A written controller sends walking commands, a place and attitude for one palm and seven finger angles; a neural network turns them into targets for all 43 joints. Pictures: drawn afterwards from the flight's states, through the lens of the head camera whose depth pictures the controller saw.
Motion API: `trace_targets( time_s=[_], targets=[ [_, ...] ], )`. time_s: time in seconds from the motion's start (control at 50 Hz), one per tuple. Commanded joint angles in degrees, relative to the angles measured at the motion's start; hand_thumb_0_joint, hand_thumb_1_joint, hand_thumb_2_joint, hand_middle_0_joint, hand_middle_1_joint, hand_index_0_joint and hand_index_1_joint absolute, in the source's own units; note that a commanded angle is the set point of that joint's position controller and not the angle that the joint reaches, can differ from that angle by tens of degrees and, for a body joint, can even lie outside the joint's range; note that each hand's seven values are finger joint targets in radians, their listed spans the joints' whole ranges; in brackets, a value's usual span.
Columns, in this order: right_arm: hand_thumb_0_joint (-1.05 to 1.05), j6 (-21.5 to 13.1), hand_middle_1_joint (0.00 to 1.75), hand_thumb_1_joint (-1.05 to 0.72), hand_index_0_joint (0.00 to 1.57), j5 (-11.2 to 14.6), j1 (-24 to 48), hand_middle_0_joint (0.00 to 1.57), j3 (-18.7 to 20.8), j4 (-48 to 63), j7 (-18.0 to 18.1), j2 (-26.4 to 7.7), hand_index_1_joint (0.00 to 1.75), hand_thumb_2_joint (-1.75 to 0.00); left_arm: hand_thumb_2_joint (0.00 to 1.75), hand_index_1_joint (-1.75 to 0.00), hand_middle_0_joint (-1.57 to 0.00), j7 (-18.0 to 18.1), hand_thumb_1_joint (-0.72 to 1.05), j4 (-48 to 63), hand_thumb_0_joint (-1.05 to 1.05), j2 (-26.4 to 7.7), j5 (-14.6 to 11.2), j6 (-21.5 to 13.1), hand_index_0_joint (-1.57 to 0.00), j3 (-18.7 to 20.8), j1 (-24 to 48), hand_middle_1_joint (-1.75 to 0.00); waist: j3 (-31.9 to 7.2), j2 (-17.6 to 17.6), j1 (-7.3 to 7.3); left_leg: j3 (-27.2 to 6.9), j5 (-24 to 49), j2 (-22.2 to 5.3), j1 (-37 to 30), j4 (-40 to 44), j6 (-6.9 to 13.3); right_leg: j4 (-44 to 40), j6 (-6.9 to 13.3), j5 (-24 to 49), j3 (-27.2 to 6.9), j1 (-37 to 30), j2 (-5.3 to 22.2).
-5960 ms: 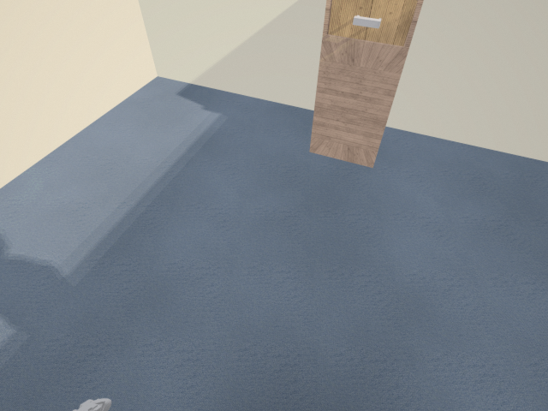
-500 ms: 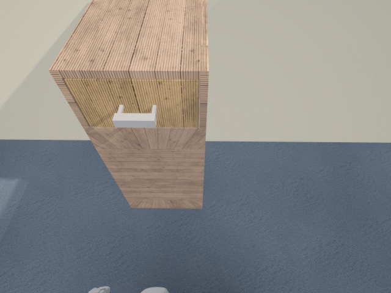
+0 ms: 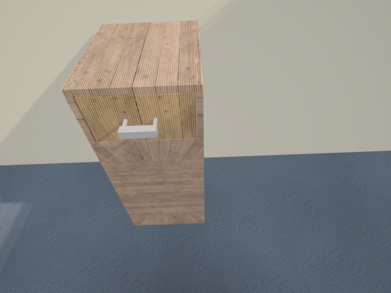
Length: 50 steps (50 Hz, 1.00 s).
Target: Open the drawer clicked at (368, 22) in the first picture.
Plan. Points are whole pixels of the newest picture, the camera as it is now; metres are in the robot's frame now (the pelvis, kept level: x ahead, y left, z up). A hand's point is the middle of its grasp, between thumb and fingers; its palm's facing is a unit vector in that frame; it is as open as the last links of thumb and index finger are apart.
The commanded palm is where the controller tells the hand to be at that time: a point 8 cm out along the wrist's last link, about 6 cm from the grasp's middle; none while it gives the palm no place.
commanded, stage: come to a stop and stand still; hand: left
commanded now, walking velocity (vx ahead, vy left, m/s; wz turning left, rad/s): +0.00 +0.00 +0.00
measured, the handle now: (139, 126) +0.56 +0.20 -0.01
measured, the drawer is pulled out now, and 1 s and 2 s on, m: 0.00 0.00 0.00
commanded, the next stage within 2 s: look again from close up in 1.04 s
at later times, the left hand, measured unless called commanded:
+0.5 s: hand out of the picture -0.01 +0.13 -0.17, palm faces +0.04 -0.98 -0.17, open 7.4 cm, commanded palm none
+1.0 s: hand out of the picture +0.02 +0.13 -0.18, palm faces +0.06 -0.98 -0.19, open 7.4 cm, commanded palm none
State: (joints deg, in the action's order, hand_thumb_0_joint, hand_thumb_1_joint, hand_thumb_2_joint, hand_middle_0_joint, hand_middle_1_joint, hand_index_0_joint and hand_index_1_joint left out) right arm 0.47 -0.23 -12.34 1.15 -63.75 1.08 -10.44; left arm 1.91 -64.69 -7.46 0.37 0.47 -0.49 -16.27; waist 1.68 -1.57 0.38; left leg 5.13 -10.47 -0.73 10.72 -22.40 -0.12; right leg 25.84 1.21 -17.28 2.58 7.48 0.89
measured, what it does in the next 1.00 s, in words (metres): stands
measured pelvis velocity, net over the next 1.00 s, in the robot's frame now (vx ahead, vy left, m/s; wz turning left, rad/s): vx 0.04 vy -0.03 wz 0.01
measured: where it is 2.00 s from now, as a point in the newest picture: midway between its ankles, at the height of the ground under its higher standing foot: outside the picture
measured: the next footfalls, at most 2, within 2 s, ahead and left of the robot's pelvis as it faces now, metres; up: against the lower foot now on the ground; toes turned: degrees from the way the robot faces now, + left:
none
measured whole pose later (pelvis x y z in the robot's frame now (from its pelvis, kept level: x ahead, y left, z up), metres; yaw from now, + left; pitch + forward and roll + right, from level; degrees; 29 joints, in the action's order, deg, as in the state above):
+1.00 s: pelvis +0.04 -0.03 +0.00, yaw +1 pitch -1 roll +1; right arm -0.4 -0.4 -14.2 0.0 -66.3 2.5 -8.6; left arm 2.6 -64.8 -6.9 0.1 -0.6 -0.3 -17.9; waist 1.6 0.2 -0.1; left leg 3.7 -14.0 -2.9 8.3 -23.3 -2.5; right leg 22.7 3.2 -19.3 3.8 3.0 -1.5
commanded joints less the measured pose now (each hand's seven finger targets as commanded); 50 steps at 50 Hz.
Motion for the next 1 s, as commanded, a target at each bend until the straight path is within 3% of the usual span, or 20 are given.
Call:
trace_targets(
  time_s=[0.0,0.06,0.12,0.22,0.5,0.66,0.78,0.98],
  targets=[
    [0.00,-0.38,0.30,-0.90,0.20,-0.25,-3.67,0.20,-0.20,-0.25,0.43,-3.21,0.30,-0.90,0.90,-0.30,-0.20,0.55,0.90,1.68,0.00,-6.72,-0.01,-1.00,-0.20,1.36,-1.36,-0.30,4.03,3.79,0.33,-5.45,1.32,-5.06,-3.37,3.42,0.77,-10.00,0.43,2.26,-7.37,7.97,6.05],
    [0.00,-0.13,0.30,-0.90,0.20,-0.36,-5.07,0.20,-0.49,-0.99,0.53,-2.59,0.30,-0.90,0.90,-0.30,-0.20,0.56,0.90,1.25,0.00,-6.40,-0.11,-0.83,-0.20,1.37,-2.04,-0.30,5.92,2.54,0.26,-5.40,-0.72,-4.79,-1.93,3.49,0.57,-11.00,0.56,-1.37,-7.51,9.03,5.77],
    [0.00,-0.22,0.30,-0.90,0.20,-0.39,-6.39,0.20,-0.65,-1.59,0.70,-2.14,0.30,-0.90,0.90,-0.30,-0.20,0.57,0.90,1.01,0.00,-6.11,-0.19,-0.92,-0.20,1.35,-2.98,-0.30,4.70,1.41,0.10,-5.30,0.35,-4.90,-1.92,2.90,0.47,-10.87,0.79,0.09,-7.48,7.56,5.61],
    [0.00,-0.31,0.30,-0.90,0.20,-0.41,-8.40,0.20,-0.69,-2.42,0.89,-1.29,0.30,-0.90,0.90,-0.30,-0.20,0.59,0.90,0.78,0.00,-5.24,-0.29,-1.10,-0.20,1.36,-3.88,-0.30,4.68,2.48,0.02,-5.11,1.21,-5.02,-1.51,2.30,0.32,-11.01,1.01,0.48,-7.32,7.23,5.54],
    [0.00,-1.02,0.30,-0.90,0.20,-0.25,-9.41,0.20,-0.62,-2.89,1.50,-0.29,0.30,-0.90,0.90,-0.30,-0.20,0.98,0.90,0.31,0.00,-3.84,-0.28,-1.67,-0.20,1.27,-6.55,-0.30,1.73,2.30,-0.16,-4.82,8.54,-5.77,-2.72,0.76,0.43,-7.82,0.86,16.06,-5.43,2.59,5.58],
    [0.00,-0.87,0.30,-0.90,0.20,-0.22,-7.52,0.20,-0.58,-2.55,1.69,-0.61,0.30,-0.90,0.90,-0.30,-0.20,1.16,0.90,0.16,0.00,-3.77,-0.02,-1.62,-0.20,1.19,-7.19,-0.30,3.25,2.66,-0.17,-4.64,10.28,-5.91,-3.89,0.10,0.50,-7.38,0.34,20.49,-5.06,3.13,5.63],
    [0.00,-1.09,0.30,-0.90,0.20,-0.28,-7.09,0.20,-0.65,-2.11,1.83,-1.55,0.30,-0.90,0.90,-0.30,-0.20,1.22,0.90,0.42,0.00,-4.67,-0.04,-1.73,-0.20,1.42,-7.21,-0.30,1.28,2.41,-0.17,-4.37,13.93,-6.04,-5.15,-0.59,0.53,-6.50,0.21,25.70,-4.60,0.62,5.82],
    [0.00,-1.06,0.30,-0.90,0.20,-0.32,-5.80,0.20,-0.82,-1.77,1.88,-2.45,0.30,-0.90,0.90,-0.30,-0.20,1.13,0.90,0.60,0.00,-5.44,-0.08,-1.57,-0.20,1.52,-6.44,-0.30,2.34,1.87,-0.36,-4.55,14.00,-6.19,-5.67,0.23,0.56,-6.98,0.35,24.42,-4.73,0.35,5.74]
  ],
)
